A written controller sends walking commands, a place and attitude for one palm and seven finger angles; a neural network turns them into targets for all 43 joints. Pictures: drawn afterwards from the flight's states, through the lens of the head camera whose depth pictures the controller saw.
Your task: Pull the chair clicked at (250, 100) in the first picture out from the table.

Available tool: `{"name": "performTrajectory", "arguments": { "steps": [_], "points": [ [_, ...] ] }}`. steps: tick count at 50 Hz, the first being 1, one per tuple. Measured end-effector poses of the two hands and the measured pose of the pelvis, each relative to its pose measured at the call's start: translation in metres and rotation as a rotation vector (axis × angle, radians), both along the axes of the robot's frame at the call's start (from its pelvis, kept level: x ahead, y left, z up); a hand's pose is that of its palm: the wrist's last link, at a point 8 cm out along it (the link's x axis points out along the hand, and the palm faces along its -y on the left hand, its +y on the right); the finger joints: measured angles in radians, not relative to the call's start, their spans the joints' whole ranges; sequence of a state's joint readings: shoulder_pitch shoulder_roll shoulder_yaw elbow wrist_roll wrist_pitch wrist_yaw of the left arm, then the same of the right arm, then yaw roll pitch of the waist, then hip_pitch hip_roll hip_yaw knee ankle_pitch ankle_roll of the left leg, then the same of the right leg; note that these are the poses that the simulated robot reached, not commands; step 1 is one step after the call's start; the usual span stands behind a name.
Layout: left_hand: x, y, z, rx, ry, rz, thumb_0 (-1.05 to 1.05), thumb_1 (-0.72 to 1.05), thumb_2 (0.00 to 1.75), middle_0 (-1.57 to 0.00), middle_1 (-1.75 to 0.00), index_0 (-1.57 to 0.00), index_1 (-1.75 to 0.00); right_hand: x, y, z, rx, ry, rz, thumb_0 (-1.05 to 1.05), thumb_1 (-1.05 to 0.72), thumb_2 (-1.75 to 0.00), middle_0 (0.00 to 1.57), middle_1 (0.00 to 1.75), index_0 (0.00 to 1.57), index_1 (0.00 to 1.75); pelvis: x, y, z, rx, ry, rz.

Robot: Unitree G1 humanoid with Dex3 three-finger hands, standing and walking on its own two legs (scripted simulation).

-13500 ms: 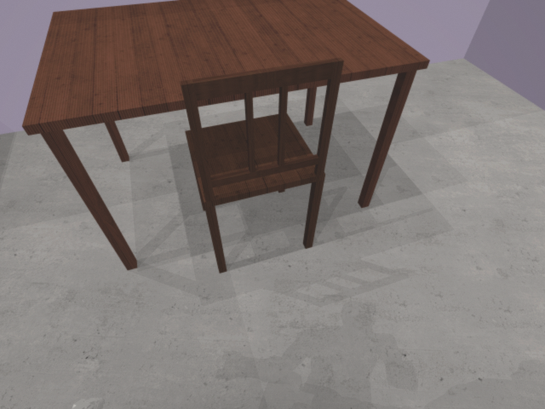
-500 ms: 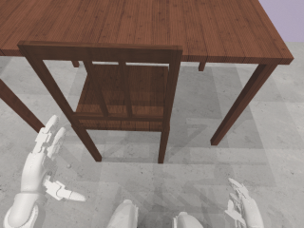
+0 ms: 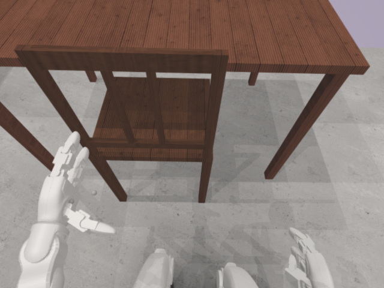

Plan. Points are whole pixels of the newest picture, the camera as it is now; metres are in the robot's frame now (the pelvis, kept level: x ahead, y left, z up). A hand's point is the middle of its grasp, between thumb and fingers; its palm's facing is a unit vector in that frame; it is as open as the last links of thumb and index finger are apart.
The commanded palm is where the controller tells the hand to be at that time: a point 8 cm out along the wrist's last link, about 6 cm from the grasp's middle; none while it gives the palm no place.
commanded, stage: aim the fingers beside a spindle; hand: left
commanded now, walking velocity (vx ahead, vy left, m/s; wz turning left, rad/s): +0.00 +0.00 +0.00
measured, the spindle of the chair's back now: (120, 111) +0.52 +0.22 +0.00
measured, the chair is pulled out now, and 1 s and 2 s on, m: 0.00 0.00 0.00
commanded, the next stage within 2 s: push the fingers through the gap in 1.60 s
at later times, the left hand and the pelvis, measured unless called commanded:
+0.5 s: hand (105, 171) +0.34 +0.20 +0.03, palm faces +0.06 -1.00 -0.04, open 17.0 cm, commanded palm +0.32 +0.25 +0.03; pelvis +0.00 +0.01 -0.01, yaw -1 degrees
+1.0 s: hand (116, 157) +0.38 +0.19 +0.01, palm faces +0.06 -1.00 -0.04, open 17.0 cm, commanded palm +0.36 +0.24 +0.01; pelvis +0.00 +0.00 -0.02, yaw -1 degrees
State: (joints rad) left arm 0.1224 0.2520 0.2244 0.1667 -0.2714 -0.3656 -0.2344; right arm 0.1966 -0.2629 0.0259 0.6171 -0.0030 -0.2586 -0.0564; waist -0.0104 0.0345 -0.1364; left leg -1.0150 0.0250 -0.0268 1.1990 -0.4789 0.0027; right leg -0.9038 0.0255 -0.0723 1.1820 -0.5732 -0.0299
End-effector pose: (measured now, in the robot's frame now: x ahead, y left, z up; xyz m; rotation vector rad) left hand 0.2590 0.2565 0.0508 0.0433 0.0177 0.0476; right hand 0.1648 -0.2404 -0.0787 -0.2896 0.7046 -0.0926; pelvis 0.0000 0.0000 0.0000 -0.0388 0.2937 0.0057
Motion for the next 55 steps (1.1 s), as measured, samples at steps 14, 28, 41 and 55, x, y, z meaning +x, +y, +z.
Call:
{"name": "performTrajectory", "arguments": {
  "steps": [14, 28, 41, 55],
  "points": [
    [0.033, -0.007, -0.014, -0.006, -0.012, -0.009, -0.01, -0.50, 0.30, -0.06, -0.08, -0.06, -0.08, -0.009, 0.005, -0.014, -0.008, 0.057, -0.001, 0.02, -0.90, -0.89, 0.20, 0.30, 0.21, 0.30, -0.002, 0.007, -0.007, -0.006, 0.030, -0.002],
    [0.058, -0.004, -0.025, -0.008, -0.011, 0.007, -0.01, -0.50, 0.30, -0.06, -0.08, -0.06, -0.08, -0.016, 0.005, -0.024, -0.007, 0.120, -0.016, 0.01, -0.90, -0.89, 0.20, 0.30, 0.21, 0.30, 0.000, 0.009, -0.012, -0.006, 0.056, -0.008],
    [0.086, -0.012, -0.036, -0.008, -0.012, 0.008, -0.01, -0.50, 0.30, -0.06, -0.08, -0.06, -0.08, -0.032, -0.005, -0.037, -0.016, 0.187, -0.050, 0.01, -0.90, -0.89, 0.20, 0.30, 0.21, 0.30, -0.002, 0.007, -0.018, -0.001, 0.085, -0.018],
    [0.104, -0.015, -0.045, -0.010, -0.021, 0.014, -0.01, -0.50, 0.30, -0.06, -0.08, -0.06, -0.08, -0.055, -0.013, -0.051, -0.015, 0.257, -0.084, 0.01, -0.90, -0.89, 0.20, 0.30, 0.21, 0.30, -0.006, 0.004, -0.027, 0.002, 0.106, -0.022]
  ]
}}
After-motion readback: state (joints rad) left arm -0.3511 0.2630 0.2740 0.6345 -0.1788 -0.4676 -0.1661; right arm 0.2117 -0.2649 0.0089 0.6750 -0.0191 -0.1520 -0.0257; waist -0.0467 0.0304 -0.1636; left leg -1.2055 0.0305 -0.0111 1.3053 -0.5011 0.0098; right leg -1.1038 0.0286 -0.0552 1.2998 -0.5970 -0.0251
